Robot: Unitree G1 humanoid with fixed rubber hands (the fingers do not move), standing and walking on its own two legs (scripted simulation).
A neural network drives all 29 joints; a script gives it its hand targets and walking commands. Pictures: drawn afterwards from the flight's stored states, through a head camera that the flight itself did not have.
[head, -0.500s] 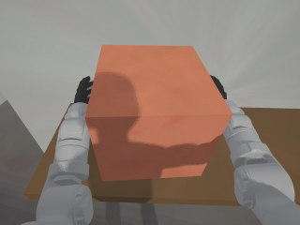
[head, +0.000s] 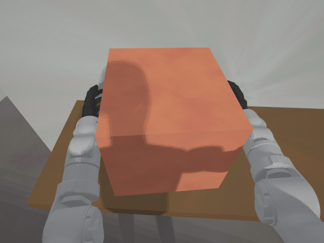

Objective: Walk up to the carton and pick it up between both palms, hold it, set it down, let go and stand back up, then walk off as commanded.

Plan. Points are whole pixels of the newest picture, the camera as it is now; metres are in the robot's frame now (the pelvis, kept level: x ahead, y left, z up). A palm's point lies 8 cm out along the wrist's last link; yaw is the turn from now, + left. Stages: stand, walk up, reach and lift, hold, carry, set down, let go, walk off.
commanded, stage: set down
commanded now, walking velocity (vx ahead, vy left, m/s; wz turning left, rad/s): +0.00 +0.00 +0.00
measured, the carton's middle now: (164, 118) +0.41 +0.04 +0.08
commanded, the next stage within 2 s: none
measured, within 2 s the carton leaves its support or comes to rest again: rests again in 0.64 s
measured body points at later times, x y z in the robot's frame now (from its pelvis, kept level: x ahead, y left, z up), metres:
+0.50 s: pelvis +0.00 +0.00 +0.00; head +0.06 -0.01 +0.44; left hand +0.38 +0.22 +0.08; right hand +0.45 -0.15 +0.07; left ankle +0.02 +0.13 -0.74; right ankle -0.01 -0.10 -0.74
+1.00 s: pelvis -0.01 +0.00 +0.00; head +0.06 -0.01 +0.44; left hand +0.37 +0.22 +0.06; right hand +0.46 -0.14 +0.06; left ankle +0.02 +0.13 -0.74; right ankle -0.01 -0.10 -0.74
